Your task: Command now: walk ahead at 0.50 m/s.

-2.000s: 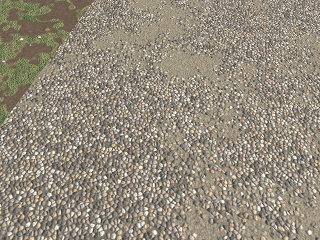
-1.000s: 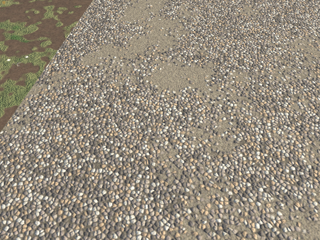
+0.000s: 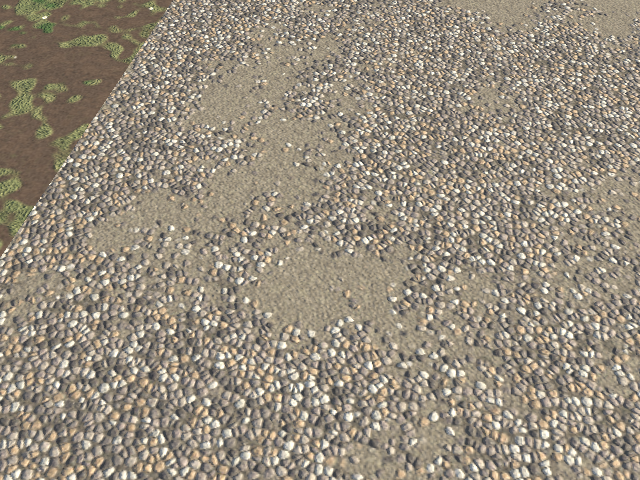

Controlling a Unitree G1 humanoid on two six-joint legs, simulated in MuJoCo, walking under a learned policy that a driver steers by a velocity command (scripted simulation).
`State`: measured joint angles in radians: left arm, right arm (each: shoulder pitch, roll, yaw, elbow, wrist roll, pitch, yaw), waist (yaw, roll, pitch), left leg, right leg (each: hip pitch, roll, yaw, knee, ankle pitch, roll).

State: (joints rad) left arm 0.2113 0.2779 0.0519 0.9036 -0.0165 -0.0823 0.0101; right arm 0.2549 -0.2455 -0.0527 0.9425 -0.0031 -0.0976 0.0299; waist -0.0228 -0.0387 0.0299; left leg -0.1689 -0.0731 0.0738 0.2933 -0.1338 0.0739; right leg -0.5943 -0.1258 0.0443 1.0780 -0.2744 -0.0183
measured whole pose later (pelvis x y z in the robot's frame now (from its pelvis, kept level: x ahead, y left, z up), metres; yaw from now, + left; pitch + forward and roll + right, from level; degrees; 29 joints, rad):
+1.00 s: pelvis +0.56 -0.02 +0.00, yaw -7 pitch +1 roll +1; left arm 0.29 0.28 0.08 0.93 -0.04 -0.06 0.02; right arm 0.17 -0.24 -0.06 0.91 -0.01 -0.11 0.02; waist 0.00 -0.04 0.03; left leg -0.26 -0.01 0.12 0.40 -0.16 0.04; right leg -0.48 -0.07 0.05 1.15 -0.34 -0.04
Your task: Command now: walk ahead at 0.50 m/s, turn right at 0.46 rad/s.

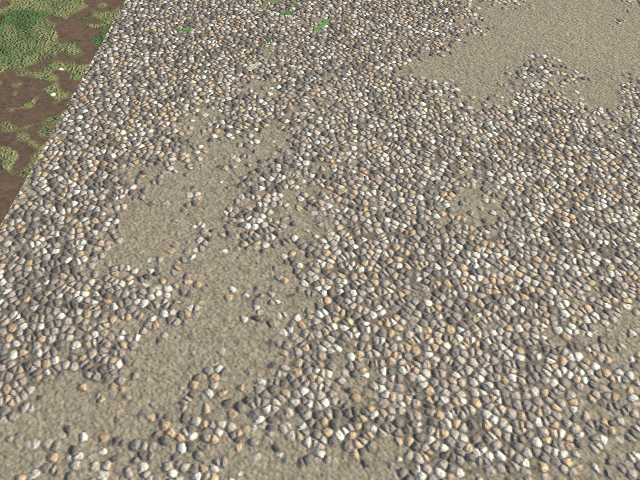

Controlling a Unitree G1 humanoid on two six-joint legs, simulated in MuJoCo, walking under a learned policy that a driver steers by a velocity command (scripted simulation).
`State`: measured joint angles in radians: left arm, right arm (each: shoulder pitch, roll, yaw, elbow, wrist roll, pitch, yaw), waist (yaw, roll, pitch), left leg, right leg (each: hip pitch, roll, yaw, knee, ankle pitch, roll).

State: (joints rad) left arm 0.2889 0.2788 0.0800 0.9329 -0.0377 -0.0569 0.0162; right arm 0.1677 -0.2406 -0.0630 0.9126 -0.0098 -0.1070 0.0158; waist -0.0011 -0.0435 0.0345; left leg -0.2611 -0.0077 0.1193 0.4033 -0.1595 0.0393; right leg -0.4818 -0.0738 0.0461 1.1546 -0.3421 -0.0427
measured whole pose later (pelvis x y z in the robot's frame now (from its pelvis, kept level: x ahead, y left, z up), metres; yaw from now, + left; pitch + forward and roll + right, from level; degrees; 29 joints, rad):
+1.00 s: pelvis +0.55 -0.14 -0.01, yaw -33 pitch +2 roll +1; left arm 0.31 0.29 0.07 0.76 -0.02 -0.04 0.02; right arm 0.16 -0.27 -0.07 0.81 -0.01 -0.11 0.03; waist 0.00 -0.03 0.02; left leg -0.33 -0.04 0.02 0.47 -0.17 0.03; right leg -0.42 0.02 0.09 1.17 -0.41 -0.04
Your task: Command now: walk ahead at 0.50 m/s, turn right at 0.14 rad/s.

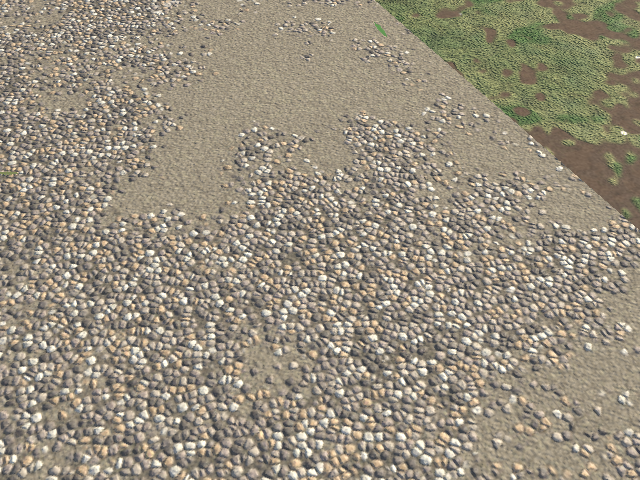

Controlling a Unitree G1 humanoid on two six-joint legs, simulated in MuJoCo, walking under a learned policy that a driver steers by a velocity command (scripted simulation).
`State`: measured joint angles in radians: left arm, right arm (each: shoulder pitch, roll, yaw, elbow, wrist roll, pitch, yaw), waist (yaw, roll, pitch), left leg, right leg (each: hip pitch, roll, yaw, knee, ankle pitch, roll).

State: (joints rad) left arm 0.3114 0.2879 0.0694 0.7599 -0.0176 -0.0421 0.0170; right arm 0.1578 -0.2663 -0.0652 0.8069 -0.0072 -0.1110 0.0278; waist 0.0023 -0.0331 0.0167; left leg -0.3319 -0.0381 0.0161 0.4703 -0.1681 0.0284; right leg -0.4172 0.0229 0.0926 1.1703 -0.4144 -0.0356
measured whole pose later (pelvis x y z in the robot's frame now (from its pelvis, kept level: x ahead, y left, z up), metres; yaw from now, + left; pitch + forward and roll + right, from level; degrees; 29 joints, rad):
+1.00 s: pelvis +0.32 +0.01 +0.00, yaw +30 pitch +4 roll -2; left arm 0.11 0.31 0.07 0.74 0.01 -0.01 0.02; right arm 0.17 -0.31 -0.08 0.61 0.01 0.04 -0.02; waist -0.01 -0.01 0.04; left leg -0.40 -0.06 -0.09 0.47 -0.14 0.06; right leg -0.53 -0.01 0.06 0.90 -0.38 0.07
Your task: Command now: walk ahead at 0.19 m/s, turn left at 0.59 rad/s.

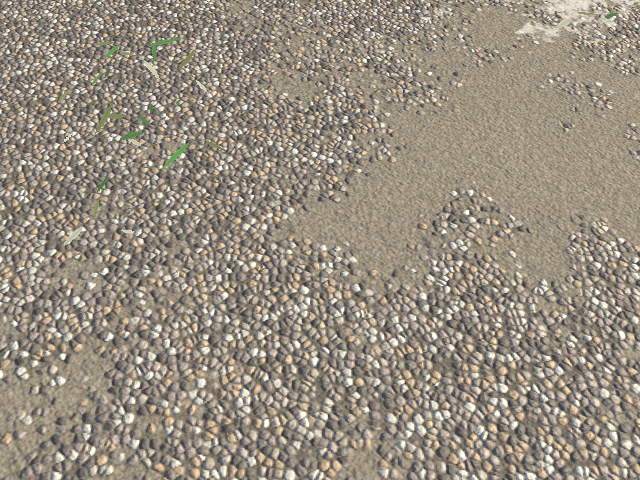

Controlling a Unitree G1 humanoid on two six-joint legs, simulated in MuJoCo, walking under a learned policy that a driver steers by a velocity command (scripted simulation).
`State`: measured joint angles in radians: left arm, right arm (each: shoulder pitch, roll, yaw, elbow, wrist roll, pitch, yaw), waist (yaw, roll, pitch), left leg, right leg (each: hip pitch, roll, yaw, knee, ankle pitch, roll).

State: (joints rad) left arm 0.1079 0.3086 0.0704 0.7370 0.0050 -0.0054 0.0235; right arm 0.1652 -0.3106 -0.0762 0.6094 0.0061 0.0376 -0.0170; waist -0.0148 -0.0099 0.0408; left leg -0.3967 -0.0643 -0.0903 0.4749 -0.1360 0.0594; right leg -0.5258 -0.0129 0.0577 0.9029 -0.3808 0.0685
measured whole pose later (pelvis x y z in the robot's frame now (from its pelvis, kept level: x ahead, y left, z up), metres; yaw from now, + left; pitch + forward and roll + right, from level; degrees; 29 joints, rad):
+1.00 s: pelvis +0.38 +0.13 +0.00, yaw +9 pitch +1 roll +3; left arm 0.13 0.28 0.05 0.74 -0.02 -0.05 -0.04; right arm 0.33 -0.27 -0.07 0.79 0.00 -0.09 0.00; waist -0.06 -0.04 0.02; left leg 0.08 -0.05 0.18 0.20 -0.30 0.03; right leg -0.69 -0.09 0.02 0.69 0.08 -0.02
